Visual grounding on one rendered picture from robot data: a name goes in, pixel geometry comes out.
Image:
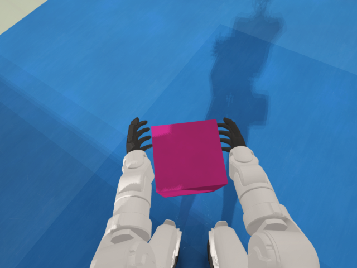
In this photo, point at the robot right forearm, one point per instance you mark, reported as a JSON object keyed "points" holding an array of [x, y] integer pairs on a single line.
{"points": [[261, 208]]}

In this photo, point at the right robot thigh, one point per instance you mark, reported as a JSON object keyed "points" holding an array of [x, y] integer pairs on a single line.
{"points": [[227, 247]]}

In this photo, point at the robot right upper arm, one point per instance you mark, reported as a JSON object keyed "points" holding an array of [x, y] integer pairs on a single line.
{"points": [[281, 249]]}

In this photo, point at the robot left upper arm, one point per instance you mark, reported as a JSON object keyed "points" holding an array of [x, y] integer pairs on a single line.
{"points": [[134, 253]]}

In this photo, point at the right robot hand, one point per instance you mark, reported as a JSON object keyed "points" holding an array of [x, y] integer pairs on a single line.
{"points": [[236, 139]]}

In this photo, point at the carton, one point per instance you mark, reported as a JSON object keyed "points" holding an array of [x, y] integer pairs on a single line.
{"points": [[188, 158]]}

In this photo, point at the right robot shin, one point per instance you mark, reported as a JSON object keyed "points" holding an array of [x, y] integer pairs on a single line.
{"points": [[219, 223]]}

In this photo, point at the robot left forearm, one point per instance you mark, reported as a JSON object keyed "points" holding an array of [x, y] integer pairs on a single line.
{"points": [[132, 203]]}

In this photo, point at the left robot hand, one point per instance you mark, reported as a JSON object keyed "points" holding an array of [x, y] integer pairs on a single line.
{"points": [[133, 143]]}

